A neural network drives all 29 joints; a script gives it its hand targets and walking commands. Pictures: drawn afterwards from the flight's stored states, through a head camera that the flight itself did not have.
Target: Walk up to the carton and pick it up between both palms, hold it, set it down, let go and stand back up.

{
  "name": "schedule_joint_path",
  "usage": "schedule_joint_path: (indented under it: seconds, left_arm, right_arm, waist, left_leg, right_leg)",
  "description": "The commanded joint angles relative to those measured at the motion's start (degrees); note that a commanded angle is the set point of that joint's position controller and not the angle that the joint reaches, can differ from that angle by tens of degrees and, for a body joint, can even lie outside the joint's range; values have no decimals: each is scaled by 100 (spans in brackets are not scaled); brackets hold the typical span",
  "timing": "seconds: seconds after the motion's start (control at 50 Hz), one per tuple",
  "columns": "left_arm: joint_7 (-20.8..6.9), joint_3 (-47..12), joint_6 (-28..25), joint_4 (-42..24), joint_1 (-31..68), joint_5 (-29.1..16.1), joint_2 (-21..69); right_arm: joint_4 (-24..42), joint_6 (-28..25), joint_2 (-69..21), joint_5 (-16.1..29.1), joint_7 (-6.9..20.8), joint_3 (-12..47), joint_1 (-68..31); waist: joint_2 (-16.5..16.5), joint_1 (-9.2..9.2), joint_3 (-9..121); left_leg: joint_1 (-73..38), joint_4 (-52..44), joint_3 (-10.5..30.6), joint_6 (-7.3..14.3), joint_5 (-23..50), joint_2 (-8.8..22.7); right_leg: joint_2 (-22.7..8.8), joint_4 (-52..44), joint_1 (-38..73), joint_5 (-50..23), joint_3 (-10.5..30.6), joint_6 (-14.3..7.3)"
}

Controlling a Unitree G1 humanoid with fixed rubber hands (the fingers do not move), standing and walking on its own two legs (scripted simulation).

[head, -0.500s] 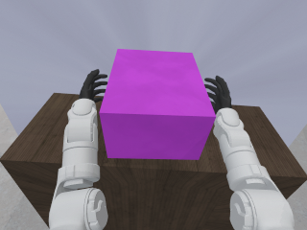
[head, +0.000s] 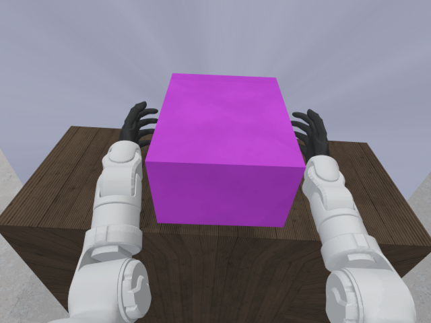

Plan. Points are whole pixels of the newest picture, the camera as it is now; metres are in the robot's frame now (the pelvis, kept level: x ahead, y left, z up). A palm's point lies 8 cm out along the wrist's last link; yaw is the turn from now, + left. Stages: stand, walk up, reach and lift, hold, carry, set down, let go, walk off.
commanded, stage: set down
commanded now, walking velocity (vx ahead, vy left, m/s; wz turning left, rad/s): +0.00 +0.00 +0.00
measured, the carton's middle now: (222, 142) +0.47 +0.00 +0.13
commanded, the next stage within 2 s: none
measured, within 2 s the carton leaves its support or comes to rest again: neither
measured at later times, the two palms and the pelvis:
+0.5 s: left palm (133, 147) +0.42 +0.18 +0.15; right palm (308, 151) +0.40 -0.16 +0.16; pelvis +0.00 +0.00 +0.00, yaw +0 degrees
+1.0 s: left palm (138, 145) +0.45 +0.18 +0.13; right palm (301, 151) +0.43 -0.16 +0.14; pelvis +0.02 +0.00 +0.00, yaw -1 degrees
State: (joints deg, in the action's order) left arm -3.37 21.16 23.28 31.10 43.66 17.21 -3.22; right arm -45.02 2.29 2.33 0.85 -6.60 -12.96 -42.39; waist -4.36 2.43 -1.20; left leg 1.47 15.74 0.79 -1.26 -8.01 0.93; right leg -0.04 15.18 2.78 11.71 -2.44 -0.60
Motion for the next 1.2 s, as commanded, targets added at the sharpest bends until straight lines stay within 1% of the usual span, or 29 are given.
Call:
schedule_joint_path:
  seconds: [0.0, 0.1, 0.14, 0.16, 0.22, 0.28, 0.34, 0.4, 0.42, 0.44, 0.5, 0.54, 0.56, 0.64, 0.68, 0.72, 0.74, 0.8, 0.82, 0.84, 0.86, 0.96, 1.0, 1.02, 1.04, 1.08, 1.1, 1.12, 1.18]
  left_arm:
    - [-771, -1901, -761, -370, 3762, -597, 2857]
    - [-699, -1986, -1010, 210, 4037, -620, 3120]
    - [-656, -2036, -1048, 168, 3957, -644, 3130]
    - [-628, -1989, -1073, 170, 3977, -655, 3085]
    - [-643, -1750, -1117, 563, 3962, -541, 2961]
    - [-678, -1575, -1143, 798, 3936, -439, 2991]
    - [-607, -1566, -1218, 683, 3990, -401, 2935]
    - [-554, -1526, -1332, 589, 4148, -433, 2895]
    - [-551, -1453, -1350, 767, 4226, -388, 2851]
    - [-548, -1436, -1387, 735, 4315, -424, 2873]
    - [-571, -1172, -1357, 1038, 4139, -269, 2724]
    - [-546, -1334, -1408, 766, 4203, -370, 2769]
    - [-529, -1236, -1461, 836, 4341, -368, 2708]
    - [-434, -1399, -1681, 784, 4565, -489, 2831]
    - [-389, -1471, -1748, 880, 4596, -530, 2801]
    - [-410, -1311, -1697, 1147, 4455, -428, 2762]
    - [-448, -1235, -1654, 1249, 4320, -362, 2697]
    - [-556, -985, -1592, 1452, 4126, -363, 2648]
    - [-555, -1081, -1659, 1363, 4331, -418, 2655]
    - [-553, -993, -1663, 1491, 4328, -391, 2629]
    - [-542, -1138, -1707, 1270, 4397, -439, 2660]
    - [-486, -1240, -1852, 1241, 4563, -476, 2714]
    - [-473, -1175, -1833, 1438, 4570, -416, 2698]
    - [-485, -981, -1820, 1559, 4533, -354, 2570]
    - [-507, -901, -1773, 1620, 4469, -311, 2540]
    - [-532, -838, -1763, 1532, 4474, -338, 2535]
    - [-517, -951, -1795, 1505, 4519, -395, 2573]
    - [-499, -892, -1865, 1550, 4702, -434, 2572]
    - [-452, -778, -2051, 1756, 4845, -365, 2421]
  right_arm:
    - [1183, -713, -2722, -294, 767, 1504, -4439]
    - [788, -929, -2561, -839, 880, 688, -4464]
    - [757, -966, -2535, -901, 878, 626, -4384]
    - [673, -978, -2523, -851, 880, 703, -4397]
    - [349, -940, -2489, -997, 914, 482, -4429]
    - [337, -964, -2501, -1108, 967, 240, -4454]
    - [203, -962, -2559, -1082, 1023, 315, -4376]
    - [98, -987, -2658, -1072, 1087, 325, -4343]
    - [-16, -957, -2684, -1163, 1103, 203, -4361]
    - [40, -961, -2717, -1231, 1125, 142, -4399]
    - [84, -949, -2643, -1339, 1139, 5, -4446]
    - [103, -964, -2727, -1335, 1141, 98, -4304]
    - [32, -983, -2712, -1379, 1158, 39, -4427]
    - [114, -1125, -2863, -1437, 1199, 128, -4511]
    - [83, -1150, -2883, -1439, 1198, 179, -4558]
    - [-173, -1098, -2814, -1548, 1190, 98, -4402]
    - [-253, -1048, -2817, -1568, 1174, 44, -4285]
    - [6, -1022, -2841, -1662, 1154, 13, -4458]
    - [85, -1044, -2898, -1641, 1142, 37, -4491]
    - [29, -1061, -2890, -1701, 1140, -5, -4492]
    - [18, -1066, -2960, -1686, 1135, 13, -4367]
    - [-154, -1135, -2997, -1673, 1199, -72, -4357]
    - [-303, -1078, -2932, -1803, 1198, -197, -4279]
    - [-381, -1026, -2942, -1825, 1201, -245, -4309]
    - [-376, -970, -2951, -1850, 1200, -278, -4253]
    - [-226, -965, -2968, -1816, 1204, -271, -4329]
    - [-53, -1023, -3006, -1844, 1194, -221, -4400]
    - [-142, -1054, -3070, -1874, 1205, -259, -4491]
    - [-126, -1101, -3202, -1967, 1254, -263, -4591]
  waist:
    - [387, -141, 2706]
    - [628, -12, 2824]
    - [581, 49, 2992]
    - [521, -30, 2952]
    - [501, 20, 2667]
    - [652, -63, 2680]
    - [715, -129, 2841]
    - [778, -221, 3189]
    - [848, -170, 3032]
    - [739, -183, 3094]
    - [679, -287, 2868]
    - [745, -232, 3248]
    - [651, -262, 3238]
    - [626, -306, 3903]
    - [642, -280, 3984]
    - [508, -274, 3701]
    - [551, -271, 3549]
    - [297, -342, 3502]
    - [274, -303, 3673]
    - [301, -316, 3587]
    - [407, -266, 3739]
    - [751, -262, 4052]
    - [746, -193, 3906]
    - [614, -271, 3621]
    - [575, -250, 3485]
    - [600, -340, 3614]
    - [575, -296, 3928]
    - [551, -345, 3993]
    - [486, -476, 4265]
  left_leg:
    - [-767, 125, -611, -25, 1784, -273]
    - [-1148, 119, -594, -229, 1699, -143]
    - [-1274, 199, -611, -251, 1947, -135]
    - [-1247, 254, -616, -233, 2085, -137]
    - [-987, 156, -612, -207, 1704, -160]
    - [-804, 90, -649, -201, 1652, -160]
    - [-857, 206, -664, -264, 2182, -158]
    - [-1003, 260, -687, -315, 2376, -159]
    - [-860, 233, -699, -305, 2193, -150]
    - [-792, 195, -709, -249, 2044, -159]
    - [-500, 95, -741, -181, 1778, -163]
    - [-721, 232, -763, -267, 2243, -151]
    - [-694, 249, -770, -252, 2240, -161]
    - [-872, 433, -747, -274, 2846, -118]
    - [-822, 446, -726, -256, 2800, -96]
    - [-880, 430, -719, -223, 2731, -57]
    - [-828, 431, -768, -208, 2728, -74]
    - [-466, 279, -745, -70, 2332, -129]
    - [-404, 283, -783, -73, 2270, -105]
    - [-306, 276, -831, -81, 2260, -130]
    - [-358, 331, -806, -110, 2580, -122]
    - [-900, 652, -756, -244, 3365, -46]
    - [-817, 583, -733, -232, 3090, -1]
    - [-636, 486, -773, -163, 2749, -42]
    - [-499, 423, -772, -144, 2604, -49]
    - [-406, 430, -789, -116, 2663, -79]
    - [-459, 486, -799, -118, 2806, -74]
    - [-501, 497, -818, -111, 2891, -68]
    - [-168, 463, -864, -50, 2582, -82]
  right_leg:
    - [131, 86, 532, -2441, -416, 465]
    - [165, -210, -253, -1482, -547, 295]
    - [192, -189, -166, -1695, -543, 259]
    - [189, -155, -79, -1923, -551, 288]
    - [137, -209, -77, -1692, -507, 325]
    - [97, -181, -67, -1650, -458, 315]
    - [132, -54, 1, -2090, -501, 329]
    - [141, -14, 13, -2179, -491, 314]
    - [93, -45, -80, -2040, -452, 295]
    - [85, -56, -86, -2006, -444, 332]
    - [39, -4, 83, -2038, -398, 396]
    - [116, 83, 194, -2426, -428, 364]
    - [112, 95, 5, -2339, -464, 385]
    - [131, 214, 12, -2900, -460, 405]
    - [116, 245, -32, -2912, -431, 408]
    - [132, 209, -189, -2837, -461, 411]
    - [119, 211, -139, -2887, -453, 420]
    - [67, 234, 120, -3006, -404, 458]
    - [69, 297, 165, -3060, -385, 489]
    - [58, 307, 218, -3124, -389, 471]
    - [64, 368, 323, -3456, -366, 490]
    - [97, 387, -298, -3380, -434, 411]
    - [77, 294, -415, -3069, -470, 412]
    - [43, 283, -352, -3004, -436, 425]
    - [34, 305, -246, -3055, -422, 459]
    - [32, 437, -102, -3314, -409, 500]
    - [40, 463, -73, -3475, -385, 521]
    - [48, 504, -305, -3412, -424, 514]
    - [-31, 560, -81, -3430, -354, 533]
